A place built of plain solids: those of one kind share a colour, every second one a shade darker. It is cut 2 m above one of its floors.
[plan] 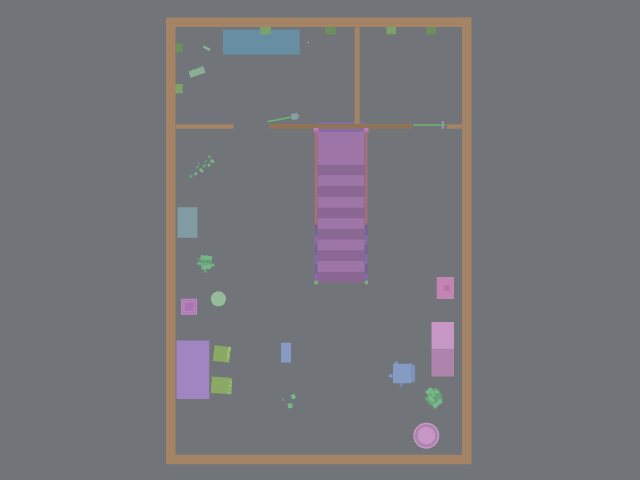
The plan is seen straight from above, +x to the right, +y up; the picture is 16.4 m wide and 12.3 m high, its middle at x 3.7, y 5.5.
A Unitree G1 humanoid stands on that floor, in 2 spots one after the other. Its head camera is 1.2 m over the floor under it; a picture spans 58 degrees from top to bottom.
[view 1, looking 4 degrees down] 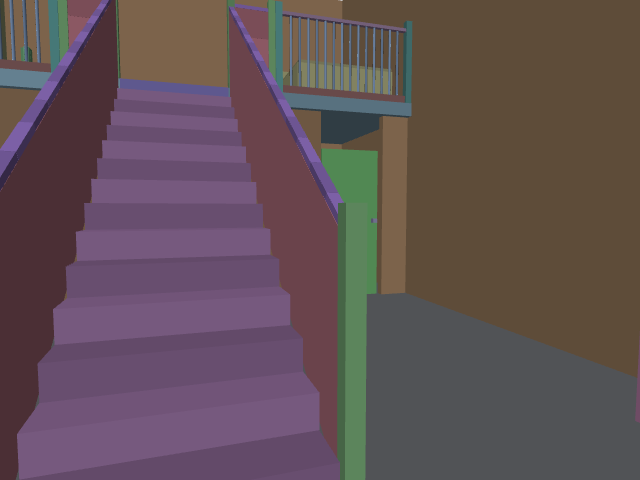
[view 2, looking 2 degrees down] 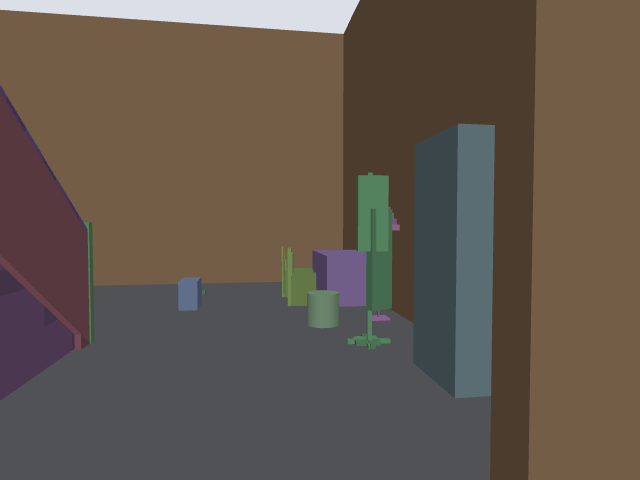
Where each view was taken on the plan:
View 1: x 4.24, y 2.83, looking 72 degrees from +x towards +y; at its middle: guard_panel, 2.00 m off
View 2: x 1.95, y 9.11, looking -99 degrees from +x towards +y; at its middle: wall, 9.23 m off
